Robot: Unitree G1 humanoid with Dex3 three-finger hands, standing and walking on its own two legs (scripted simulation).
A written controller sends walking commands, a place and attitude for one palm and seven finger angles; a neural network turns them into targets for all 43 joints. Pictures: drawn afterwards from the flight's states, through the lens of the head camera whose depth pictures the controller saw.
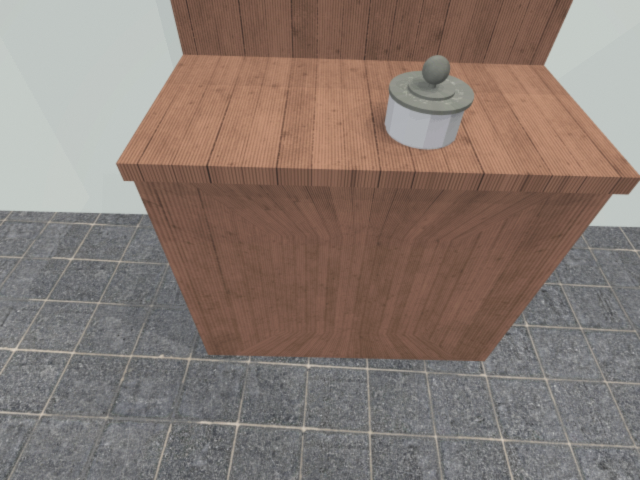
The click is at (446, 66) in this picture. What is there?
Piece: lid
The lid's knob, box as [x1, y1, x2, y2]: [422, 55, 449, 84]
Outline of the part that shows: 440,55 435,55 427,59 422,68 422,74 425,80 433,84 439,83 444,80 449,72 448,61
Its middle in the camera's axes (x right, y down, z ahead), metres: +0.21 -0.31 +0.70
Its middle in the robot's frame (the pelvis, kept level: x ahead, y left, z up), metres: +0.76 -0.17 +0.17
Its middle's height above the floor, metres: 0.94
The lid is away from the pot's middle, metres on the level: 0.00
